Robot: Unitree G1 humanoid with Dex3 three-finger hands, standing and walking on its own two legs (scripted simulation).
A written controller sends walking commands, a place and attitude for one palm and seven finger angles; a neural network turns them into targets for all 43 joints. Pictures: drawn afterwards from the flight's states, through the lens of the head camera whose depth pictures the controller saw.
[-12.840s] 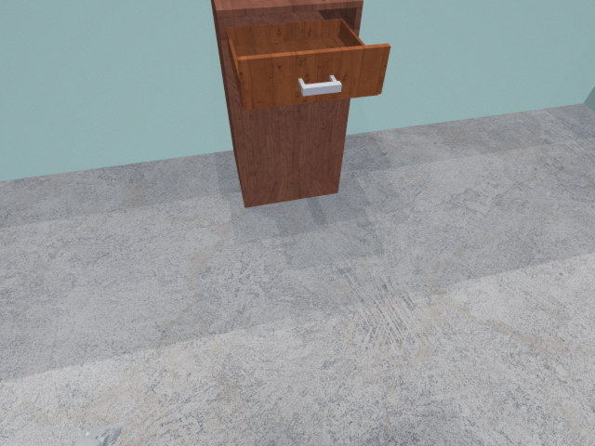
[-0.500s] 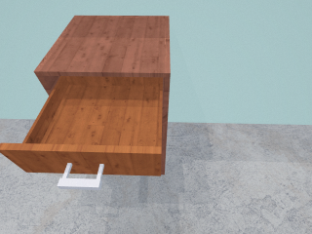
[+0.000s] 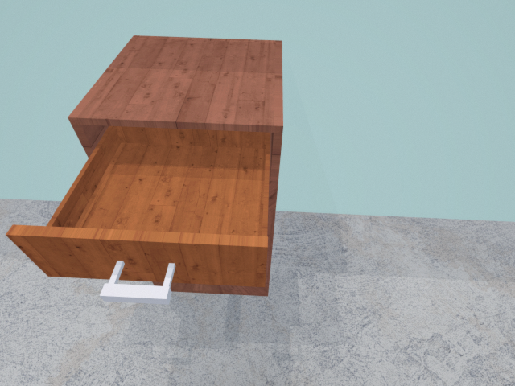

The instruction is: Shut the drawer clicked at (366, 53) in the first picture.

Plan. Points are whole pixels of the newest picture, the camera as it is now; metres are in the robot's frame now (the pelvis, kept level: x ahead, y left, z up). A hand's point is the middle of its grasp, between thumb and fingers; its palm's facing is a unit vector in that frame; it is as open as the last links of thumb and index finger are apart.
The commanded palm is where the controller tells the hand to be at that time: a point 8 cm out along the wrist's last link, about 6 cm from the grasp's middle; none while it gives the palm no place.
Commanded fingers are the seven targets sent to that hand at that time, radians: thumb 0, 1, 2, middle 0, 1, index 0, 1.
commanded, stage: come to a stop and stand still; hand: left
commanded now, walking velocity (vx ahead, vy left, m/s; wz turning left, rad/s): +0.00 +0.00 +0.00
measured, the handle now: (140, 281) +0.28 +0.22 -0.01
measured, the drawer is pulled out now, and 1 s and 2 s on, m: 0.29 0.29 0.28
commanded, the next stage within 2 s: look again from close up in 0.62 s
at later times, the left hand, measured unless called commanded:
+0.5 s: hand out of the picture +0.07 +0.24 -0.18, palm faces +0.03 -0.97 -0.22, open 7.3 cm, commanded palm none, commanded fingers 0.00 0.90 0.90 -0.20 -0.30 -0.20 -0.30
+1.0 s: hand out of the picture +0.04 +0.21 -0.17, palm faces +0.02 -0.98 -0.21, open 7.4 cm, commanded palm none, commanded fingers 0.00 0.90 0.90 -0.20 -0.30 -0.20 -0.30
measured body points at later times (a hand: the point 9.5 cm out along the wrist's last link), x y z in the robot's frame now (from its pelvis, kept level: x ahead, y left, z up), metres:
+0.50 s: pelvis +0.04 +0.06 -0.01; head +0.06 +0.06 +0.44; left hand +0.07 +0.29 -0.16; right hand +0.05 -0.17 -0.16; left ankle -0.01 +0.13 -0.74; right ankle -0.03 -0.07 -0.74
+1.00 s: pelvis +0.03 +0.04 +0.00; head +0.04 +0.04 +0.45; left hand +0.04 +0.26 -0.16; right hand +0.04 -0.19 -0.16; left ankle -0.01 +0.13 -0.74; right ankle -0.03 -0.07 -0.74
